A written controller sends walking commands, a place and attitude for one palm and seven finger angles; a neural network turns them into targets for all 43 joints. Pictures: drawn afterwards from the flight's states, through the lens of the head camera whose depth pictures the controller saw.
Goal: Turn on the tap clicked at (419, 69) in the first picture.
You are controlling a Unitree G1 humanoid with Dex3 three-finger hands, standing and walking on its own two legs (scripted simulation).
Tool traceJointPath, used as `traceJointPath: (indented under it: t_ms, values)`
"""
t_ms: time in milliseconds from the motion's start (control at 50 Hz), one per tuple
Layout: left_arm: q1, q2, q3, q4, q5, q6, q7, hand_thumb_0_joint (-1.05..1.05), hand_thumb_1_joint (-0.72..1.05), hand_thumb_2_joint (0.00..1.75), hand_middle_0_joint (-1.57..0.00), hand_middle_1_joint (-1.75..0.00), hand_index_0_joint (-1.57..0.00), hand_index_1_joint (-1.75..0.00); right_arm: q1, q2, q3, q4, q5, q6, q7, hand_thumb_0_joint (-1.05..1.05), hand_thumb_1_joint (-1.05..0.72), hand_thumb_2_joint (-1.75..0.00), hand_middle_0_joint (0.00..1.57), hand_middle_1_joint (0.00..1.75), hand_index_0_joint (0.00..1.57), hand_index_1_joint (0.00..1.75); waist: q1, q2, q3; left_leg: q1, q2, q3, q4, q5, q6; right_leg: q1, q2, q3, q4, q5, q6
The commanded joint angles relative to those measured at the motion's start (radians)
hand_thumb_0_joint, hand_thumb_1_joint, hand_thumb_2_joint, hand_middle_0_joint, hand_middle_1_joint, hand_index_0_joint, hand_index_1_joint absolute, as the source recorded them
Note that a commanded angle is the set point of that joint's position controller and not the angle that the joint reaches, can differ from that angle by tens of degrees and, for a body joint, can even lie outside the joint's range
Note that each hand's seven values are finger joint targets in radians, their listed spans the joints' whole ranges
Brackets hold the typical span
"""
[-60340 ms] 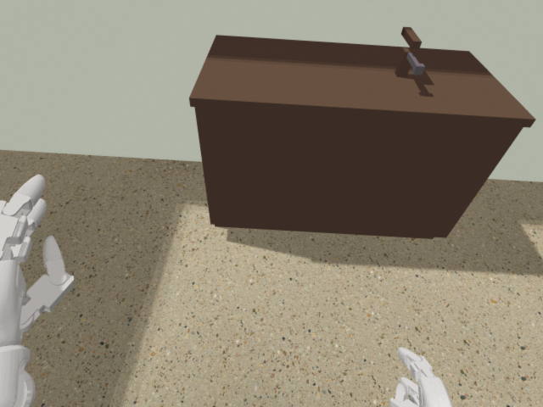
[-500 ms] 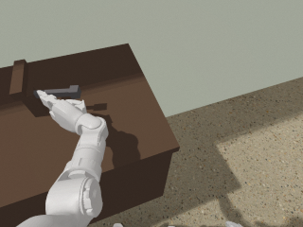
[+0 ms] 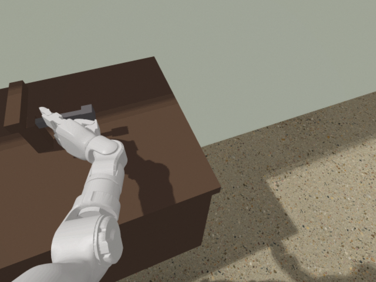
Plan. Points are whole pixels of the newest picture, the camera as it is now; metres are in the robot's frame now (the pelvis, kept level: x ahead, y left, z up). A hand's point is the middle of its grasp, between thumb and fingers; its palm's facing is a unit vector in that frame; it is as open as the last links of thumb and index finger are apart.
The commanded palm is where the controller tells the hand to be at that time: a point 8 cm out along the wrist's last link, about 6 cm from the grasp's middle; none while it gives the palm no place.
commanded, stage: lift the hand up off the lever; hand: left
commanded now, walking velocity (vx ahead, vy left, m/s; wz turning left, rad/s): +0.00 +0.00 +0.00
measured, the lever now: (88, 113) +0.50 +0.21 +0.07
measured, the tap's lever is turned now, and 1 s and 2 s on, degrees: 86 86 86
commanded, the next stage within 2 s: none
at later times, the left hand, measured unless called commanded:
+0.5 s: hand (88, 126) +0.44 +0.20 +0.09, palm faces +0.77 -0.62 -0.13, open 7.8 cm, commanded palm +0.39 +0.21 +0.10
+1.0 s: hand (89, 124) +0.44 +0.19 +0.10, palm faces +0.78 -0.61 -0.15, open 7.8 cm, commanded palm +0.39 +0.20 +0.12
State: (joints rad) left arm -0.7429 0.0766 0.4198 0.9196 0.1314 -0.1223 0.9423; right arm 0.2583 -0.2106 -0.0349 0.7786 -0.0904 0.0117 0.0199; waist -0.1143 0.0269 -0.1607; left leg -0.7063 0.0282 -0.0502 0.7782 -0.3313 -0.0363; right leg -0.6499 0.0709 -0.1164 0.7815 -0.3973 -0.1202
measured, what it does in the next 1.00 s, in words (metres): stands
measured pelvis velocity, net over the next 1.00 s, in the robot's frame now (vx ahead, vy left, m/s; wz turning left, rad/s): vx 0.01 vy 0.03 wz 0.00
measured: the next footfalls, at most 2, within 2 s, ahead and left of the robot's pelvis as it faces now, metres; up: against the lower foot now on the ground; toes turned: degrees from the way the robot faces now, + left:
none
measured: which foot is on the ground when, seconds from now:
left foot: down 0.00-1.00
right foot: down 0.00-1.00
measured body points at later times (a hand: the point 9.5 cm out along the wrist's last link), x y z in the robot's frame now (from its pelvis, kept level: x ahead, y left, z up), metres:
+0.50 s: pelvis +0.02 +0.03 +0.01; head +0.05 +0.02 +0.46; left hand +0.40 +0.23 +0.10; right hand +0.13 -0.22 -0.12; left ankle +0.02 +0.16 -0.70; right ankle -0.01 -0.04 -0.70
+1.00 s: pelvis +0.01 +0.03 +0.01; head +0.04 +0.02 +0.46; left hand +0.39 +0.22 +0.11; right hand +0.11 -0.21 -0.12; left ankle +0.02 +0.16 -0.70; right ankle -0.01 -0.04 -0.70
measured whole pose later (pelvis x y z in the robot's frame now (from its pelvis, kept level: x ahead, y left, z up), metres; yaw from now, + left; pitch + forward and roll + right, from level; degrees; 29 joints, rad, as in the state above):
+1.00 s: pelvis +0.01 +0.03 +0.01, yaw +0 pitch +11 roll -1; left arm -0.68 -0.05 0.30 0.72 0.11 0.08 0.96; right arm 0.20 -0.19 -0.04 0.81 -0.09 0.01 0.05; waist -0.05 0.03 -0.14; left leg -0.60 0.01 -0.04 0.74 -0.33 -0.02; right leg -0.52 0.05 -0.11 0.71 -0.38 -0.08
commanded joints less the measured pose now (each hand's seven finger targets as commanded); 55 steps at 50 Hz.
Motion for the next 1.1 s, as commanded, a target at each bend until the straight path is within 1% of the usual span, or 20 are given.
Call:
traceJointPath:
  t_ms: [0, 100, 240, 340, 380, 420, 440, 500, 540, 620, 640, 700, 740, 780, 840, 900, 940, 1020, 1040, 1080]
  values:
    - [-0.354, 0.106, -0.089, -0.243, 0.038, -0.035, -0.01, 0.0, 0.9, 0.9, -0.15, -0.15, -0.15, -0.15, 0.006, -0.123, -0.043, -0.109, 0.006, -0.031, 0.0, 0.0, -0.9, -0.9, 0.2, 0.3, 0.2, 0.3, 0.012, -0.031, -0.361, 0.157, -0.028, 0.047, -0.026, 0.222, 0.061, 0.301, -0.108, 0.122, -0.146, 0.524, 0.138]
    - [-0.325, 0.089, -0.096, -0.279, 0.011, -0.01, -0.023, 0.0, 0.9, 0.9, -0.15, -0.15, -0.15, -0.15, -0.009, -0.126, -0.045, -0.11, 0.013, -0.027, 0.002, 0.0, -0.9, -0.9, 0.2, 0.3, 0.2, 0.3, 0.02, -0.087, -0.313, 0.164, -0.031, 0.045, -0.049, 0.214, 0.061, 0.323, -0.114, 0.119, -0.171, 0.531, 0.143]
    - [-0.365, 0.106, -0.099, -0.371, 0.042, -0.021, -0.02, 0.0, 0.9, 0.9, -0.15, -0.15, -0.15, -0.15, -0.03, -0.119, -0.05, -0.097, 0.004, -0.03, 0.002, 0.0, -0.9, -0.9, 0.2, 0.3, 0.2, 0.3, 0.028, -0.031, -0.323, 0.218, -0.029, 0.044, -0.046, 0.26, 0.063, 0.3, -0.107, 0.103, -0.16, 0.5, 0.127]
    - [-0.336, 0.029, -0.173, -0.401, 0.029, 0.008, -0.035, 0.0, 0.9, 0.9, -0.15, -0.15, -0.15, -0.15, -0.042, -0.119, -0.053, -0.098, 0.007, -0.02, 0.008, 0.0, -0.9, -0.9, 0.2, 0.3, 0.2, 0.3, 0.029, 0.003, -0.351, 0.301, -0.021, 0.04, -0.046, 0.343, 0.052, 0.281, -0.094, 0.079, -0.148, 0.496, 0.108]
    - [-0.311, -0.017, -0.205, -0.382, 0.006, 0.036, -0.044, 0.0, 0.9, 0.9, -0.15, -0.15, -0.15, -0.15, -0.049, -0.118, -0.049, -0.106, 0.014, -0.017, 0.01, 0.0, -0.9, -0.9, 0.2, 0.3, 0.2, 0.3, 0.028, -0.031, -0.331, 0.311, -0.018, 0.036, -0.056, 0.349, 0.049, 0.278, -0.091, 0.071, -0.156, 0.482, 0.108]
    - [-0.317, -0.018, -0.202, -0.405, -0.002, 0.051, -0.042, 0.0, 0.9, 0.9, -0.15, -0.15, -0.15, -0.15, -0.059, -0.119, -0.048, -0.111, 0.015, -0.017, 0.012, 0.0, -0.9, -0.9, 0.2, 0.3, 0.2, 0.3, 0.035, -0.047, -0.322, 0.309, -0.019, 0.037, -0.06, 0.348, 0.051, 0.286, -0.09, 0.07, -0.164, 0.486, 0.108]
    - [-0.295, 0.016, -0.167, -0.406, -0.003, 0.056, -0.039, 0.0, 0.9, 0.9, -0.15, -0.15, -0.15, -0.15, -0.061, -0.124, -0.053, -0.103, 0.015, -0.016, 0.009, 0.0, -0.9, -0.9, 0.2, 0.3, 0.2, 0.3, 0.047, -0.055, -0.314, 0.307, -0.017, 0.031, -0.066, 0.35, 0.05, 0.293, -0.086, 0.068, -0.168, 0.475, 0.104]
    - [-0.34, -0.014, -0.193, -0.428, 0.002, 0.06, -0.028, 0.0, 0.9, 0.9, -0.15, -0.15, -0.15, -0.15, -0.072, -0.114, -0.046, -0.101, 0.013, -0.019, 0.015, 0.0, -0.9, -0.9, 0.2, 0.3, 0.2, 0.3, 0.044, -0.058, -0.299, 0.311, -0.016, 0.029, -0.067, 0.353, 0.046, 0.281, -0.086, 0.064, -0.166, 0.461, 0.104]
    - [-0.333, 0.019, -0.163, -0.441, 0.017, 0.065, -0.02, 0.0, 0.9, 0.9, -0.15, -0.15, -0.15, -0.15, -0.075, -0.118, -0.052, -0.091, 0.009, -0.018, 0.015, 0.0, -0.9, -0.9, 0.2, 0.3, 0.2, 0.3, 0.055, -0.042, -0.302, 0.325, -0.011, 0.022, -0.068, 0.368, 0.041, 0.279, -0.081, 0.059, -0.165, 0.445, 0.097]
    - [-0.321, -0.067, -0.237, -0.45, 0.026, 0.097, -0.02, 0.0, 0.9, 0.9, -0.15, -0.15, -0.15, -0.15, -0.089, -0.104, -0.048, -0.098, 0.008, -0.019, 0.027, 0.0, -0.9, -0.9, 0.2, 0.3, 0.2, 0.3, 0.056, -0.013, -0.31, 0.357, -0.006, 0.02, -0.065, 0.405, 0.027, 0.254, -0.077, 0.049, -0.156, 0.423, 0.09]
    - [-0.321, -0.037, -0.207, -0.445, 0.029, 0.105, -0.017, 0.0, 0.9, 0.9, -0.15, -0.15, -0.15, -0.15, -0.086, -0.112, -0.051, -0.09, 0.006, -0.018, 0.026, 0.0, -0.9, -0.9, 0.2, 0.3, 0.2, 0.3, 0.06, -0.022, -0.301, 0.354, -0.003, 0.011, -0.07, 0.4, 0.025, 0.249, -0.074, 0.045, -0.158, 0.404, 0.088]
    - [-0.381, -0.057, -0.23, -0.458, 0.022, 0.111, -0.009, 0.0, 0.9, 0.9, -0.15, -0.15, -0.15, -0.15, -0.1, -0.107, -0.047, -0.09, 0.009, -0.026, 0.025, 0.0, -0.9, -0.9, 0.2, 0.3, 0.2, 0.3, 0.047, -0.041, -0.292, 0.338, -0.007, 0.015, -0.073, 0.348, 0.029, 0.242, -0.074, 0.051, -0.17, 0.369, 0.093]
    - [-0.388, -0.009, -0.182, -0.429, 0.017, 0.118, -0.001, 0.0, 0.9, 0.9, -0.15, -0.15, -0.15, -0.15, -0.098, -0.113, -0.047, -0.077, 0.009, -0.028, 0.017, 0.0, -0.9, -0.9, 0.2, 0.3, 0.2, 0.3, 0.052, -0.06, -0.274, 0.314, -0.009, 0.01, -0.081, 0.311, 0.031, 0.248, -0.074, 0.054, -0.181, 0.343, 0.094]
    - [-0.437, -0.037, -0.212, -0.422, 0.021, 0.119, 0.004, 0.0, 0.9, 0.9, -0.15, -0.15, -0.15, -0.15, -0.104, -0.108, -0.042, -0.076, 0.01, -0.033, 0.018, 0.0, -0.9, -0.9, 0.2, 0.3, 0.2, 0.3, 0.039, -0.051, -0.277, 0.314, -0.012, 0.012, -0.082, 0.286, 0.033, 0.233, -0.076, 0.056, -0.18, 0.314, 0.096]
    - [-0.442, -0.004, -0.183, -0.42, 0.036, 0.125, 0.013, 0.0, 0.9, 0.9, -0.15, -0.15, -0.15, -0.15, -0.098, -0.112, -0.046, -0.071, 0.003, -0.035, 0.018, 0.0, -0.9, -0.9, 0.2, 0.3, 0.2, 0.3, 0.049, -0.021, -0.309, 0.32, -0.014, 0.014, -0.08, 0.304, 0.032, 0.244, -0.075, 0.057, -0.176, 0.332, 0.093]
    - [-0.445, -0.031, -0.211, -0.456, 0.044, 0.125, 0.018, 0.0, 0.9, 0.9, -0.15, -0.15, -0.15, -0.15, -0.092, -0.104, -0.044, -0.079, 0.001, -0.04, 0.024, 0.0, -0.9, -0.9, 0.2, 0.3, 0.2, 0.3, 0.05, 0.009, -0.353, 0.351, -0.013, 0.018, -0.07, 0.342, 0.028, 0.248, -0.073, 0.056, -0.164, 0.357, 0.091]
    - [-0.429, 0.006, -0.181, -0.45, 0.045, 0.131, 0.016, 0.0, 0.9, 0.9, -0.15, -0.15, -0.15, -0.15, -0.089, -0.111, -0.049, -0.076, 0.001, -0.038, 0.021, 0.0, -0.9, -0.9, 0.2, 0.3, 0.2, 0.3, 0.054, -0.009, -0.348, 0.332, -0.013, 0.015, -0.073, 0.334, 0.029, 0.264, -0.073, 0.058, -0.169, 0.361, 0.092]
    - [-0.432, -0.018, -0.204, -0.477, 0.028, 0.136, 0.015, 0.0, 0.9, 0.9, -0.15, -0.15, -0.15, -0.15, -0.1, -0.109, -0.047, -0.089, 0.007, -0.046, 0.018, 0.0, -0.9, -0.9, 0.2, 0.3, 0.2, 0.3, 0.048, -0.052, -0.335, 0.32, -0.017, 0.029, -0.08, 0.312, 0.041, 0.295, -0.078, 0.07, -0.189, 0.392, 0.101]
    - [-0.411, 0.019, -0.171, -0.476, 0.024, 0.141, 0.013, 0.0, 0.9, 0.9, -0.15, -0.15, -0.15, -0.15, -0.102, -0.115, -0.05, -0.084, 0.008, -0.044, 0.013, 0.0, -0.9, -0.9, 0.2, 0.3, 0.2, 0.3, 0.057, -0.05, -0.334, 0.311, -0.018, 0.027, -0.087, 0.304, 0.041, 0.312, -0.08, 0.072, -0.194, 0.392, 0.101]
    - [-0.377, -0.001, -0.182, -0.438, 0.009, 0.159, 0.005, 0.0, 0.9, 0.9, -0.15, -0.15, -0.15, -0.15, -0.107, -0.112, -0.044, -0.09, 0.015, -0.042, 0.01, 0.0, -0.9, -0.9, 0.2, 0.3, 0.2, 0.3, 0.053, -0.078, -0.292, 0.291, -0.022, 0.035, -0.1, 0.274, 0.045, 0.321, -0.087, 0.077, -0.213, 0.385, 0.108]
